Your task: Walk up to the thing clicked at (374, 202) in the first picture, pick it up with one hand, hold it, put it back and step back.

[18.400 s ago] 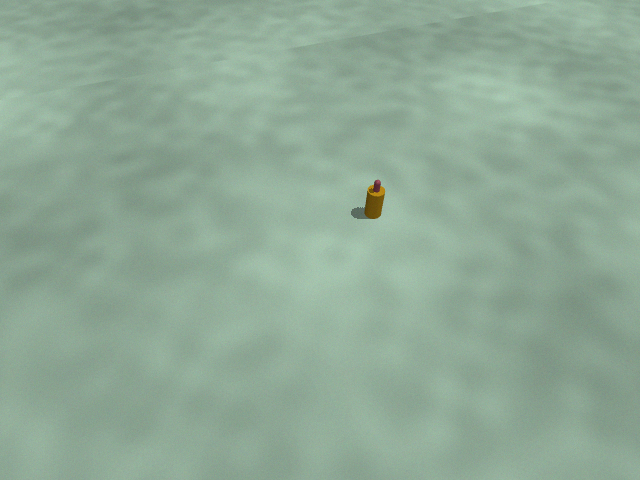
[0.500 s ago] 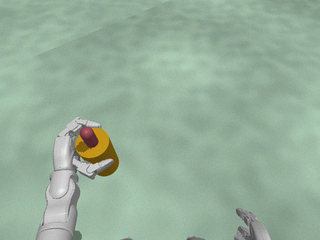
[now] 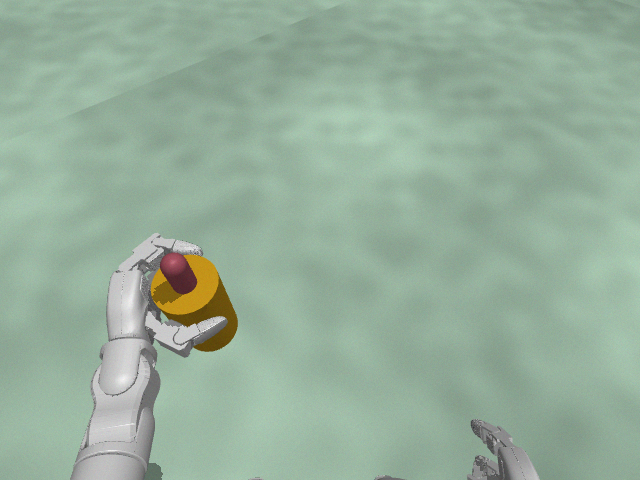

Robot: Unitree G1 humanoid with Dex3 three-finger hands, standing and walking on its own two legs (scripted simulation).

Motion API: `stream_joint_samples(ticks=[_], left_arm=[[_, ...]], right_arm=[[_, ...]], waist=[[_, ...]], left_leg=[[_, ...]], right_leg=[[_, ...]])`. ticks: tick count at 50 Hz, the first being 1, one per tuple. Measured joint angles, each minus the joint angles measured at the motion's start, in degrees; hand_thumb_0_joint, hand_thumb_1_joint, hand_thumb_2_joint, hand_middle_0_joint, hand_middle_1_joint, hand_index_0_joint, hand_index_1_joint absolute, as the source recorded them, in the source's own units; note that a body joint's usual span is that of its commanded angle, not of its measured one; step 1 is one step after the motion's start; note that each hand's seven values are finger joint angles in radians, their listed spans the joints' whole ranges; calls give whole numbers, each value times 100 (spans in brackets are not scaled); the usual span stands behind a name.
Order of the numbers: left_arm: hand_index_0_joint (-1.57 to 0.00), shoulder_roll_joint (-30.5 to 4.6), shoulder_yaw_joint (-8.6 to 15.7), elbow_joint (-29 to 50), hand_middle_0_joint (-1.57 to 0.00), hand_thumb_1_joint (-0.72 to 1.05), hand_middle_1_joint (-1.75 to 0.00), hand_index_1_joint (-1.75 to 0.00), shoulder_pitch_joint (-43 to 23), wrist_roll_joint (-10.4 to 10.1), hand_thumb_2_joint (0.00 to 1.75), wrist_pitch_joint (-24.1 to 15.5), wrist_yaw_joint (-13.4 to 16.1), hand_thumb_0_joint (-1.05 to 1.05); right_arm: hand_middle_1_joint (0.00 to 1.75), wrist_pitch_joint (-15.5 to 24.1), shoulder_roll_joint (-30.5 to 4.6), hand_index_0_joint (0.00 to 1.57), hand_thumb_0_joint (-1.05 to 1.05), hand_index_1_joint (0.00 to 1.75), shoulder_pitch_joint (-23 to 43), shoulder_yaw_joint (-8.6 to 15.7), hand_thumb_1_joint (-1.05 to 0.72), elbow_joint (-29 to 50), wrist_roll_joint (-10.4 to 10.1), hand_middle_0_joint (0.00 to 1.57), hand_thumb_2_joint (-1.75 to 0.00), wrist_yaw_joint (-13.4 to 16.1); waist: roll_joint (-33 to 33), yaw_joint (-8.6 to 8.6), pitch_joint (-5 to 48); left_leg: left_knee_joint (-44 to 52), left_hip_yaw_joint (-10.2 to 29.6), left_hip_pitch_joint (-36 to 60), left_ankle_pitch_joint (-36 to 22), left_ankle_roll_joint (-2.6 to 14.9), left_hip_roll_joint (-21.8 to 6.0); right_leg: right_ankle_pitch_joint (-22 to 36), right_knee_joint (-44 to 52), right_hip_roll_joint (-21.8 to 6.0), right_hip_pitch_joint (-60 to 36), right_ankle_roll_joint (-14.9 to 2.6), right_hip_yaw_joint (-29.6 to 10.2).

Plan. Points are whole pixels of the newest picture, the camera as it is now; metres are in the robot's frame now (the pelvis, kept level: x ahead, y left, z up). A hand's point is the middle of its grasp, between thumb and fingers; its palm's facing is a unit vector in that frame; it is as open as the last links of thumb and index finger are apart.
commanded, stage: hold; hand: left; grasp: from the side
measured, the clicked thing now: (194, 298) +0.33 +0.16 +0.05
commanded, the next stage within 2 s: crouch in 1.36 s
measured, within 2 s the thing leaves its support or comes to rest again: neither
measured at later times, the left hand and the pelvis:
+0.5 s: hand (186, 297) +0.33 +0.16 +0.05, palm faces +0.12 -0.99 -0.01, open 10.7 cm; pelvis -0.01 +0.00 +0.00, yaw +0 degrees
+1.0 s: hand (189, 294) +0.33 +0.16 +0.05, palm faces +0.11 -0.99 -0.01, open 10.7 cm; pelvis +0.00 +0.00 +0.00, yaw +0 degrees
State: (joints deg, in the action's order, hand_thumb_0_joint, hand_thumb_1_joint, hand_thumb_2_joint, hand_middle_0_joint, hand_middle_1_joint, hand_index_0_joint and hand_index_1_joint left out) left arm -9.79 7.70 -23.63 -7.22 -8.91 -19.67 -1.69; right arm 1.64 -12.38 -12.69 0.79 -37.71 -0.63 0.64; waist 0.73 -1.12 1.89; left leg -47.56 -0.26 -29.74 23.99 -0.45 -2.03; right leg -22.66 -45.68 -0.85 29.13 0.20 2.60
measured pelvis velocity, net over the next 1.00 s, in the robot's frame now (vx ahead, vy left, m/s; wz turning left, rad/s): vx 0.00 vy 0.00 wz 0.00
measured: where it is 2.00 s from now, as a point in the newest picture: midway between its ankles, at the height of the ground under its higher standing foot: outside the picture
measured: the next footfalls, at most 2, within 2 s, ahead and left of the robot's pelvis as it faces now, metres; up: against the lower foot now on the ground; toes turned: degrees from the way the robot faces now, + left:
none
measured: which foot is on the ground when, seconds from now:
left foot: down 0.00-1.00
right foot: down 0.00-1.00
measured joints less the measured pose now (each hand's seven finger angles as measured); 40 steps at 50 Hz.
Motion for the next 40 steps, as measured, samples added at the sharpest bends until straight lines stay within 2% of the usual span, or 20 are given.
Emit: stream_joint_samples(ticks=[10,40], left_arm=[[-78,35,-13,7,-73,-57,-106,-109,51,-38,102,-17,-9,-6],[-77,35,-24,-86,-72,-57,-106,-110,-6,21,102,-76,41,-6]], right_arm=[[30,-8,-18,20,1,30,-38,12,-93,6,-9,20,-90,-19],[30,33,-16,20,1,30,-4,-12,-93,-36,8,20,-90,26]], waist=[[13,3,-18],[-9,2,-7]], left_leg=[[18,-9,7,-21,3,5],[32,9,-17,-59,-17,2]], right_leg=[[18,8,-3,1,2,-10],[36,-5,1,32,-20,3]])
